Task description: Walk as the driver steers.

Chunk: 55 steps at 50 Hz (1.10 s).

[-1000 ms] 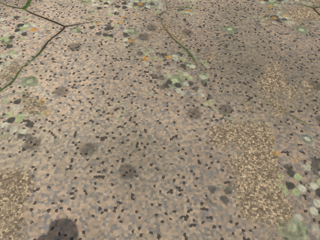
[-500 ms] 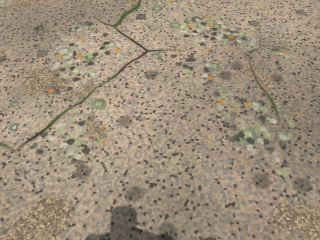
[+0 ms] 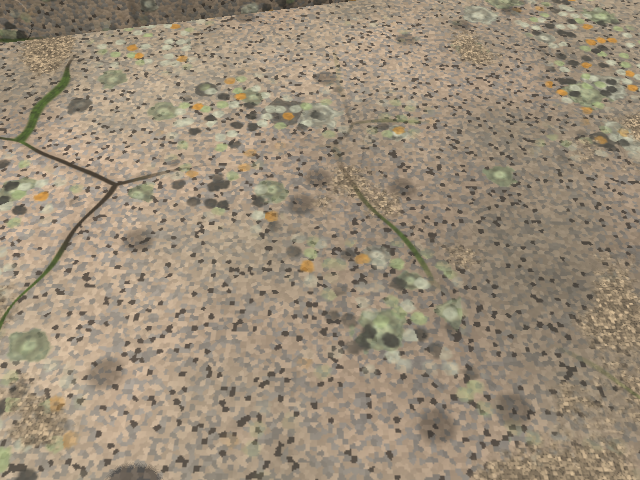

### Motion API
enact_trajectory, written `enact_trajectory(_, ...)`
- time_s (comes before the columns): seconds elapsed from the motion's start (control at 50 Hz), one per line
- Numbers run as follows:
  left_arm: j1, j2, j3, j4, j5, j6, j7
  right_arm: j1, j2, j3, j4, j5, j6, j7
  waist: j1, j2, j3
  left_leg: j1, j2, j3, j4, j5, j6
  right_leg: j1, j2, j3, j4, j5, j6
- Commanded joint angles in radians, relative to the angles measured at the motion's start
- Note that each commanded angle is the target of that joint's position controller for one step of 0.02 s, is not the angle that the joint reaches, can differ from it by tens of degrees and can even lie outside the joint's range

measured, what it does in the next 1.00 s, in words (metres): walks ahead, turning right: right foot, then left foot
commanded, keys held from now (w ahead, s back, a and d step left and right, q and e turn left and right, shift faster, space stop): w+e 0.42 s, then w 0.58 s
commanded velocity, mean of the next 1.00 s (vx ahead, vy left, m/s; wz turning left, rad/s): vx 0.50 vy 0.00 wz -0.36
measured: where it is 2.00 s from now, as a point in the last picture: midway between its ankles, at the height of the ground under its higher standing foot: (437, 259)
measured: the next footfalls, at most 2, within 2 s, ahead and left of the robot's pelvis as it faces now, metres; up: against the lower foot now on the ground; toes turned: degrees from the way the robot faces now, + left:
right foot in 0.22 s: +0.27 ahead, -0.16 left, +0.00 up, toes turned -11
left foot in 0.70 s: +0.61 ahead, -0.04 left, +0.00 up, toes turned -21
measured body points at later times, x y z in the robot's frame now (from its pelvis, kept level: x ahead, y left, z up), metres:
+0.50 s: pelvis +0.27 -0.09 +0.00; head +0.30 -0.11 +0.45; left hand +0.42 +0.17 -0.10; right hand +0.38 -0.39 -0.09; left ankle +0.46 +0.06 -0.68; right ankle +0.23 -0.15 -0.75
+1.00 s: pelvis +0.56 -0.12 +0.00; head +0.59 -0.12 +0.45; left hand +0.81 +0.06 -0.10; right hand +0.49 -0.39 -0.12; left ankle +0.57 -0.02 -0.75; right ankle +0.61 -0.32 -0.68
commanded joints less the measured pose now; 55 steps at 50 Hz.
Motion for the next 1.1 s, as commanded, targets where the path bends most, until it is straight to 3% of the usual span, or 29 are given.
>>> enact_trajectory(0.02, -0.046, -0.006, -0.013, -0.076, 0.004, -0.008, -0.021, -0.088, -0.153, -0.036, -0.071, 0.005, -0.018, -0.011, 0.022, 0.105, 0.039, -0.028, 0.260, -0.072, -0.144, 0.254, 0.153, 0.020, -0.018, -0.003, -0.156, 0.151, -0.008)
enact_trajectory(0.1, -0.153, 0.012, -0.013, -0.129, 0.003, -0.004, -0.040, -0.038, -0.191, -0.050, -0.040, 0.027, 0.000, -0.013, -0.007, 0.100, 0.073, 0.068, 0.293, -0.014, -0.115, 0.264, 0.125, 0.028, 0.000, -0.051, -0.281, 0.114, -0.048)
enact_trajectory(0.14, -0.163, 0.032, -0.005, -0.150, 0.005, -0.002, -0.047, -0.031, -0.214, -0.058, -0.030, 0.036, 0.014, -0.013, 0.006, 0.111, 0.065, 0.125, 0.306, 0.014, -0.041, 0.430, 0.107, 0.061, 0.032, -0.090, -0.312, 0.024, -0.082)
enact_trajectory(0.16, -0.136, 0.049, 0.005, -0.153, 0.006, 0.000, -0.047, -0.033, -0.231, -0.062, -0.029, 0.040, 0.021, -0.015, 0.028, 0.128, 0.034, 0.142, 0.303, 0.032, 0.036, 0.612, 0.096, 0.126, 0.068, -0.123, -0.315, -0.032, -0.103)
enact_trajectory(0.18, -0.049, 0.078, 0.024, -0.137, 0.005, 0.003, -0.044, -0.040, -0.243, -0.064, -0.030, 0.045, 0.031, -0.017, 0.083, 0.133, -0.024, 0.137, 0.287, 0.057, 0.175, 0.773, 0.079, 0.252, 0.116, -0.158, -0.334, -0.059, -0.129)
enact_trajectory(0.2, 0.114, 0.132, 0.056, -0.093, 0.001, 0.006, -0.035, -0.041, -0.227, -0.056, -0.033, 0.045, 0.037, -0.020, 0.168, 0.114, -0.109, 0.058, 0.247, 0.091, 0.390, 0.805, 0.047, 0.490, 0.169, -0.170, -0.385, -0.010, -0.166)
enact_trajectory(0.22, 0.269, 0.229, 0.092, -0.060, -0.003, 0.017, -0.013, -0.015, -0.176, -0.034, -0.053, 0.015, 0.031, -0.023, 0.218, -0.012, -0.203, -0.198, 0.201, 0.099, 0.718, 0.460, -0.008, 0.795, 0.041, 0.055, -0.400, 0.025, -0.229)
enact_trajectory(0.24, 0.213, 0.331, 0.096, -0.080, -0.007, 0.005, -0.012, 0.072, -0.040, 0.011, -0.114, -0.014, 0.001, -0.010, 0.082, -0.247, -0.309, -0.616, -0.007, -0.051, 1.045, -0.390, -0.064, 1.071, -0.193, 0.650, -0.539, -0.189, -0.425)
enact_trajectory(0.26, 0.246, 0.238, 0.070, -0.106, -0.002, -0.009, -0.018, -0.055, -0.134, -0.001, -0.121, 0.029, -0.033, 0.001, 0.176, -0.101, -0.372, -0.720, 0.004, -0.237, 1.122, -0.378, -0.043, 1.087, -0.229, 0.773, -0.672, -0.296, -0.417)
enact_trajectory(0.28, 0.215, 0.185, 0.055, -0.092, 0.005, -0.023, -0.021, -0.135, -0.170, -0.010, -0.144, 0.060, -0.048, 0.006, 0.177, -0.060, -0.224, -0.790, 0.043, -0.228, 1.097, -0.280, -0.019, 0.989, -0.205, 0.635, -0.683, -0.224, -0.371)
enact_trajectory(0.3, 0.158, 0.156, 0.045, -0.098, 0.003, -0.029, -0.019, -0.139, -0.157, -0.005, -0.138, 0.042, -0.056, -0.002, 0.133, 0.013, -0.151, -0.746, 0.086, -0.229, 1.015, -0.195, -0.008, 0.844, -0.163, 0.524, -0.675, -0.133, -0.338)
enact_trajectory(0.32, 0.088, 0.121, 0.033, -0.112, 0.006, -0.028, -0.015, -0.133, -0.162, -0.011, -0.126, 0.014, -0.053, -0.010, 0.089, 0.027, -0.097, -0.670, 0.115, -0.231, 0.929, -0.145, -0.014, 0.703, -0.124, 0.425, -0.679, -0.024, -0.315)
enact_trajectory(0.34, 0.049, 0.103, 0.025, -0.131, 0.021, -0.028, -0.010, -0.110, -0.168, -0.017, -0.122, 0.006, -0.042, -0.009, 0.053, 0.002, -0.084, -0.595, 0.132, -0.240, 0.890, -0.110, -0.018, 0.610, -0.100, 0.376, -0.699, 0.054, -0.310)
enact_trajectory(0.42, 0.060, 0.125, 0.033, -0.125, 0.016, -0.036, 0.012, -0.141, -0.120, -0.006, -0.137, -0.007, -0.008, -0.009, 0.035, 0.016, -0.044, -0.546, 0.111, -0.208, 0.714, -0.003, -0.068, 0.468, -0.053, 0.265, -0.743, 0.217, -0.316)
enact_trajectory(0.52, 0.140, 0.116, 0.027, -0.080, 0.008, -0.034, 0.027, -0.304, -0.067, 0.023, -0.161, 0.004, -0.017, 0.015, 0.114, -0.019, -0.009, -0.456, 0.060, -0.178, 0.357, 0.344, -0.074, 0.445, 0.001, 0.159, -0.744, 0.130, -0.241)
enact_trajectory(0.56, 0.181, 0.123, 0.027, -0.057, 0.005, -0.034, 0.025, -0.353, -0.080, 0.021, -0.174, 0.016, -0.024, 0.025, 0.138, -0.024, 0.011, -0.453, 0.051, -0.184, 0.299, 0.366, -0.060, 0.487, -0.027, 0.189, -0.732, 0.087, -0.240)
enact_trajectory(0.64, 0.222, 0.130, 0.030, -0.027, 0.007, -0.022, 0.027, -0.375, -0.114, 0.011, -0.194, 0.017, -0.035, 0.040, 0.135, -0.041, 0.031, -0.489, 0.039, -0.189, 0.221, 0.229, -0.006, 0.646, -0.097, 0.261, -0.650, 0.157, -0.223)
enact_trajectory(0.68, 0.202, 0.133, 0.032, -0.026, 0.007, -0.014, 0.028, -0.295, -0.134, -0.001, -0.178, 0.016, -0.039, 0.038, 0.083, -0.064, 0.003, -0.379, 0.010, -0.153, 0.184, 0.161, 0.032, 0.677, -0.089, 0.255, -0.567, 0.349, -0.199)
enact_trajectory(0.7, 0.189, 0.115, 0.024, -0.032, 0.010, -0.012, 0.028, -0.183, -0.165, -0.018, -0.147, 0.010, -0.042, 0.033, 0.027, -0.049, -0.076, -0.209, 0.007, -0.144, 0.172, 0.193, 0.066, 0.658, -0.036, 0.213, -0.435, 0.480, -0.173)
enact_trajectory(0.72, 0.176, 0.080, 0.006, -0.056, 0.023, -0.013, 0.029, -0.019, -0.214, -0.031, -0.127, -0.004, -0.044, 0.027, -0.046, 0.012, -0.224, 0.066, 0.143, -0.283, 0.219, 0.236, 0.135, 0.521, 0.022, 0.162, -0.184, 0.363, -0.135)
enact_trajectory(0.74, 0.314, 0.008, -0.015, -0.062, 0.006, -0.027, 0.027, 0.095, -0.289, -0.056, -0.090, -0.008, -0.033, 0.029, -0.018, 0.291, -0.370, 0.438, 0.350, -0.712, 0.160, 0.023, 0.298, 0.143, 0.182, 0.069, 0.191, -0.112, -0.050)
enact_trajectory(0.76, 0.286, 0.057, -0.013, -0.056, 0.001, -0.039, 0.025, 0.116, -0.205, -0.034, -0.077, 0.022, -0.028, 0.037, -0.041, 0.303, -0.345, 0.456, 0.381, -0.900, 0.037, -0.190, 0.297, -0.015, 0.178, 0.135, 0.295, -0.433, -0.047)
enact_trajectory(0.78, 0.182, 0.117, 0.005, -0.074, -0.011, -0.042, 0.020, 0.054, -0.157, -0.018, -0.083, 0.029, -0.022, 0.033, -0.049, 0.202, -0.185, 0.333, 0.356, -0.779, 0.018, -0.261, 0.251, -0.089, 0.123, 0.130, 0.341, -0.364, -0.050)
enact_trajectory(0.8, 0.111, 0.113, 0.001, -0.092, -0.006, -0.045, 0.020, -0.010, -0.143, -0.009, -0.096, 0.018, -0.014, 0.028, -0.029, 0.122, -0.102, 0.201, 0.319, -0.669, 0.000, -0.198, 0.225, -0.079, 0.074, 0.082, 0.312, -0.283, -0.052)
enact_trajectory(0.82, 0.071, 0.101, 0.003, -0.103, 0.010, -0.048, 0.019, -0.051, -0.122, 0.000, -0.097, 0.010, -0.009, 0.028, -0.006, 0.090, -0.030, 0.083, 0.281, -0.589, -0.034, -0.111, 0.222, -0.063, 0.044, 0.061, 0.244, -0.228, -0.049)
enact_trajectory(0.86, 0.104, 0.073, 0.003, -0.094, 0.013, -0.042, 0.016, -0.084, -0.103, 0.009, -0.097, 0.000, -0.015, 0.028, 0.041, 0.140, -0.016, -0.029, 0.232, -0.498, -0.077, 0.026, 0.218, 0.030, 0.003, 0.053, 0.161, -0.171, -0.038)
enact_trajectory(0.92, 0.084, 0.034, -0.008, -0.100, 0.019, -0.033, 0.018, -0.073, -0.134, 0.002, -0.077, 0.014, -0.021, 0.023, 0.052, 0.133, -0.005, -0.072, 0.218, -0.394, -0.121, 0.174, 0.234, 0.026, -0.012, 0.021, 0.043, -0.111, -0.012)
enact_trajectory(1.02, -0.073, -0.001, -0.025, -0.132, 0.019, -0.048, 0.007, -0.019, -0.170, -0.006, -0.039, 0.026, -0.007, 0.012, -0.002, 0.110, 0.018, -0.063, 0.170, -0.253, -0.135, 0.269, 0.193, 0.075, 0.008, -0.017, -0.276, 0.168, 0.002)
enact_trajectory(1.1, -0.185, 0.006, -0.025, -0.166, 0.007, -0.058, -0.012, 0.060, -0.183, -0.008, 0.003, 0.034, 0.010, 0.010, -0.042, 0.114, 0.043, 0.020, 0.207, -0.256, -0.104, 0.262, 0.182, 0.089, 0.038, -0.031, -0.400, 0.211, -0.013)
Velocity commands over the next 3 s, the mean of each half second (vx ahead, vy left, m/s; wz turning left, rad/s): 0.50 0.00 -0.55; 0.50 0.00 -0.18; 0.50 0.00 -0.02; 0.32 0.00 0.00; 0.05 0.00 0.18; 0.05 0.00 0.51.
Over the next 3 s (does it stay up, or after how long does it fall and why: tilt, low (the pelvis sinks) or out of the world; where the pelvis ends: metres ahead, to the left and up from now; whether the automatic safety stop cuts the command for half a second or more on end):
stays up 1.11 -0.34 -0.01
